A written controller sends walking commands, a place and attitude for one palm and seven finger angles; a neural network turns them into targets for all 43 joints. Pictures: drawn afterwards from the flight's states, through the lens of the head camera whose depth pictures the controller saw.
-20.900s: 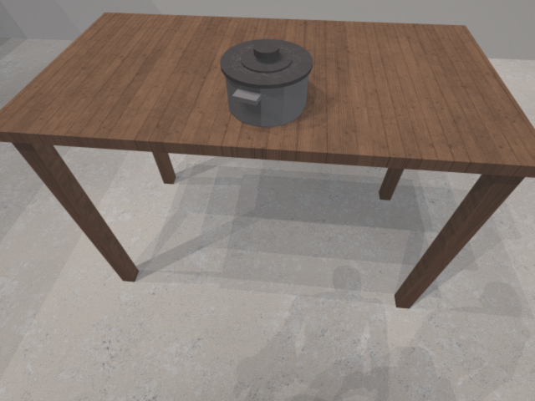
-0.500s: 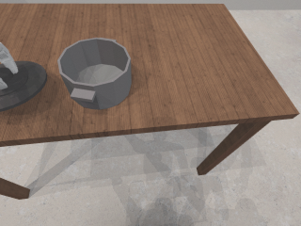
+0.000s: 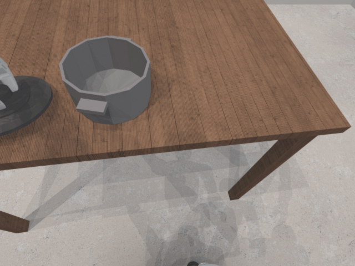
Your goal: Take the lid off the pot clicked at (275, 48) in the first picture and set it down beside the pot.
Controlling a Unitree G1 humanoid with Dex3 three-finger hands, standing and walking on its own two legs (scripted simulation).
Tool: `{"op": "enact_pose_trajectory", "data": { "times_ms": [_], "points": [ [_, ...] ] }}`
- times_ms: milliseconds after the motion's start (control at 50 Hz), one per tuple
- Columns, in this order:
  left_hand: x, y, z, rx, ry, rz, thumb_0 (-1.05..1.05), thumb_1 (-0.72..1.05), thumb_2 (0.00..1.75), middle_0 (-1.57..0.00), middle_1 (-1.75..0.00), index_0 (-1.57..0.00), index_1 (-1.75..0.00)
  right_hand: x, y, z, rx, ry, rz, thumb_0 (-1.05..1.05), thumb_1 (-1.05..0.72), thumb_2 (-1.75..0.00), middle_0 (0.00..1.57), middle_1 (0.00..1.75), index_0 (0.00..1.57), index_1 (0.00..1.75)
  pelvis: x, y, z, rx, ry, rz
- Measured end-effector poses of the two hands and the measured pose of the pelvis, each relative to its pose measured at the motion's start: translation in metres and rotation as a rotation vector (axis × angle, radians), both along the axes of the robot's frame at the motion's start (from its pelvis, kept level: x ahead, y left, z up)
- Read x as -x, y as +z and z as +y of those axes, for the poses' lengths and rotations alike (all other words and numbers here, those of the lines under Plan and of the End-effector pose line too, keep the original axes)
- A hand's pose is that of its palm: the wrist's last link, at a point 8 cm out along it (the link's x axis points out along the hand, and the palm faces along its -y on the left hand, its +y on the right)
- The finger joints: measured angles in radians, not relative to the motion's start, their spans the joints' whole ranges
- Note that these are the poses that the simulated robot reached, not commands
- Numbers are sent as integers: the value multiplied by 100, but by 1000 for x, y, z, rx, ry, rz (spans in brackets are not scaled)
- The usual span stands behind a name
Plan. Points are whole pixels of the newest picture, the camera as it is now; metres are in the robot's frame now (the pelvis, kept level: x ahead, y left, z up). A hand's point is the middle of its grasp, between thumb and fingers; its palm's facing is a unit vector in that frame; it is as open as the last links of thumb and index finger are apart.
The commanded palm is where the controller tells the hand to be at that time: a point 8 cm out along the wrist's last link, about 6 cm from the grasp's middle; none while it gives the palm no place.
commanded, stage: lower the lid onto the table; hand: left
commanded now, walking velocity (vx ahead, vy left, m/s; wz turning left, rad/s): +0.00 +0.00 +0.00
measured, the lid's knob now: out of the picture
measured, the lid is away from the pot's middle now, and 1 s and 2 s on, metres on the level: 0.23 0.24 0.24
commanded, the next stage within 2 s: open the fingers wide in 0.04 s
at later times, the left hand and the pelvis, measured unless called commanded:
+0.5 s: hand out of the picture +0.45 +0.34 +0.10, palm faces -0.45 -0.14 -0.88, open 8.3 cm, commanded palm +0.49 +0.34 +0.17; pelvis +0.00 +0.00 +0.00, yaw +0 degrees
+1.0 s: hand out of the picture +0.46 +0.34 +0.11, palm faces -0.43 -0.13 -0.89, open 10.2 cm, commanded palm +0.49 +0.34 +0.17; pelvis +0.00 +0.00 +0.00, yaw +0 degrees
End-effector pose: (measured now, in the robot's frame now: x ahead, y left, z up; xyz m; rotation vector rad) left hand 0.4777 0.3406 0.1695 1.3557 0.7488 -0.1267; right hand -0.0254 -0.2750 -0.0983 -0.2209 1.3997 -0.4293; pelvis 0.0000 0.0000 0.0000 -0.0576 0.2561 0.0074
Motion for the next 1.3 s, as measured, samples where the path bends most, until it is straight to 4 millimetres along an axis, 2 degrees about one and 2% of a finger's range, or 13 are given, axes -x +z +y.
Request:
{"op": "enact_pose_trajectory", "data": {
  "times_ms": [160, 240, 520, 640, 1080, 1300],
  "points": [
    [0, -3, 4, -7, -5, -9, 1, 12, 86, -61, -105, -61, -98, 8, -1, 0, 7, -7, 27, 0, -90, -90, 21, 30, 20, 30, 2, -3, 1, 4, 2, 16],
    [4, -7, -3, -64, -103, -56, 0, 13, 85, -61, -106, -60, -98, 6, -4, 2, -13, -8, 43, 0, -90, -90, 21, 30, 20, 30, 1, -3, 2, 2, -2, 15],
    [17, -11, 0, -46, -143, -82, -1, 20, 78, -57, -105, -54, -99, -43, -8, 3, -21, 41, -36, 0, -90, -90, 21, 30, 20, 30, 4, -3, -1, 3, 9, 3],
    [16, -8, 0, -51, -146, -85, -1, 21, 76, -55, -104, -53, -99, -53, -8, 0, -13, 55, -52, 0, -90, -90, 21, 30, 20, 30, 3, -3, -1, 3, 12, 5],
    [9, -1, 2, -50, -142, -117, 0, 3, 67, -39, -88, -39, -88, -29, -9, 3, -28, 12, 24, 0, -90, -90, 21, 30, 20, 30, 1, -4, 0, 4, 4, 12],
    [12, 2, 1, -53, -147, -122, 0, -2, 69, -37, -84, -38, -83, -34, -10, 8, -45, 15, 2, 0, -90, -90, 21, 30, 20, 30, 2, -4, 2, 3, 2, 5]
  ]
}}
